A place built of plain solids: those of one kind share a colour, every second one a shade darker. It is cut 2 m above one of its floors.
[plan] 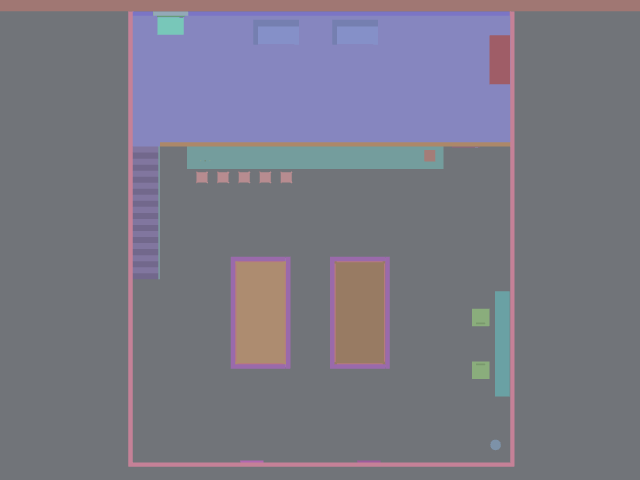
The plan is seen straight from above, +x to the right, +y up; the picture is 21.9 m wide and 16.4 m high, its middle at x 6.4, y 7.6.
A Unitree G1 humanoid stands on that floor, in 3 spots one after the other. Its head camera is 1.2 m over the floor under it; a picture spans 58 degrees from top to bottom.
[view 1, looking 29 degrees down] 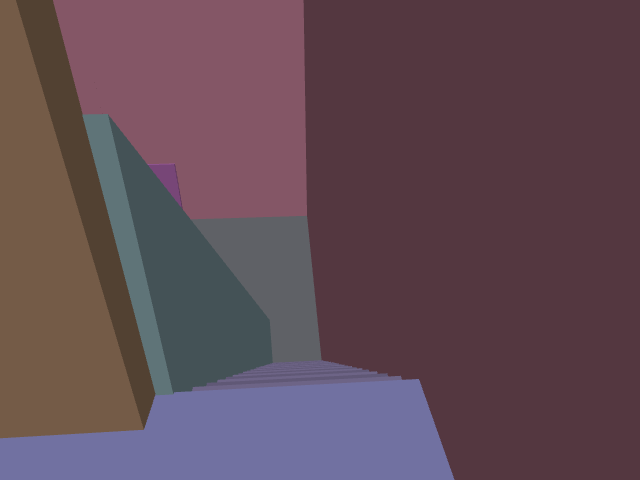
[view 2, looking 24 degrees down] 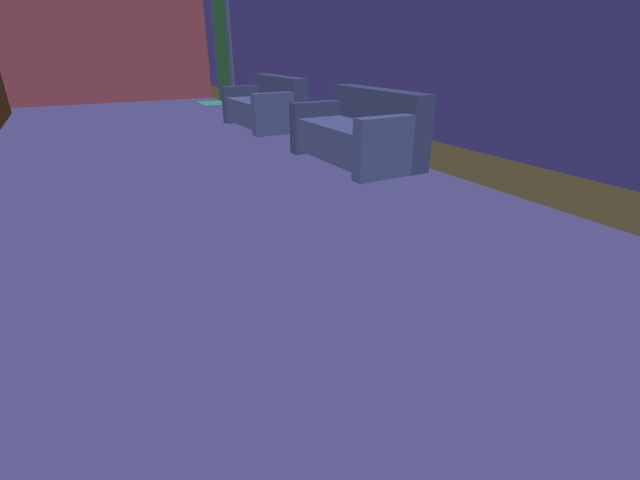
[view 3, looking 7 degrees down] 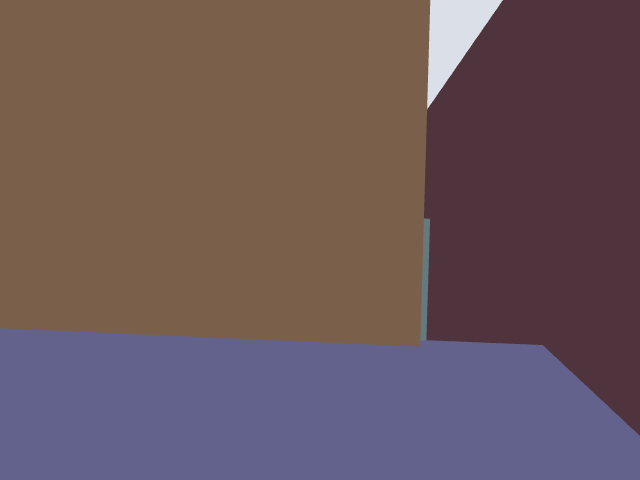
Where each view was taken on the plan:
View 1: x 0.43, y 11.89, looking -94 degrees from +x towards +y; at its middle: wall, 7.15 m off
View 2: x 11.70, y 11.99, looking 151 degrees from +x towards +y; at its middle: upper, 2.95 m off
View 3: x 1.30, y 14.16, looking -83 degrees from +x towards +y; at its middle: entrance_wall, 3.27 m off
